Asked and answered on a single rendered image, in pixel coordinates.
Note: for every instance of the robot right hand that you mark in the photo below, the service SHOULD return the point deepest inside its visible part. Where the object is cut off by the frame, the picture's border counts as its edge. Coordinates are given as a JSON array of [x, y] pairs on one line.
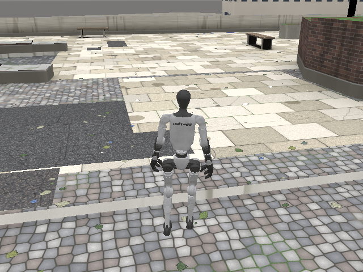
[[209, 171]]

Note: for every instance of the left robot forearm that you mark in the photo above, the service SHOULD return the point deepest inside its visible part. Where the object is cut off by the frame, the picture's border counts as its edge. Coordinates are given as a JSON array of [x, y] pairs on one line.
[[156, 150]]

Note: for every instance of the right robot foot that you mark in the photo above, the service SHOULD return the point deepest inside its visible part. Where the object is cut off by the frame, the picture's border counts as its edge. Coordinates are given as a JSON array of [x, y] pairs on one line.
[[189, 224]]

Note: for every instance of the robot left hand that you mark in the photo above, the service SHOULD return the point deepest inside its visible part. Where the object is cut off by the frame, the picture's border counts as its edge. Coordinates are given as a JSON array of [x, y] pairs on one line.
[[154, 162]]

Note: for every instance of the right robot thigh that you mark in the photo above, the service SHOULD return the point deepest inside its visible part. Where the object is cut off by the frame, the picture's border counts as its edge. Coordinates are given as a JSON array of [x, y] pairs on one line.
[[194, 169]]

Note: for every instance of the robot right upper arm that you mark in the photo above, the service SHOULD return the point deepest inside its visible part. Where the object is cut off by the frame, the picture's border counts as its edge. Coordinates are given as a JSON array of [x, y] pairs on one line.
[[202, 130]]

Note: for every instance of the right robot forearm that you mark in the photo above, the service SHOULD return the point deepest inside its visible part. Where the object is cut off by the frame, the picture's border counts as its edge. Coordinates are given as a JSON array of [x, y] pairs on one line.
[[207, 154]]

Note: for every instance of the robot left upper arm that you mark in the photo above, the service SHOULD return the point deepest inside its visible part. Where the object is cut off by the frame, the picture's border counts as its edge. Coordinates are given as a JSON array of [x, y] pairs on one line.
[[162, 128]]

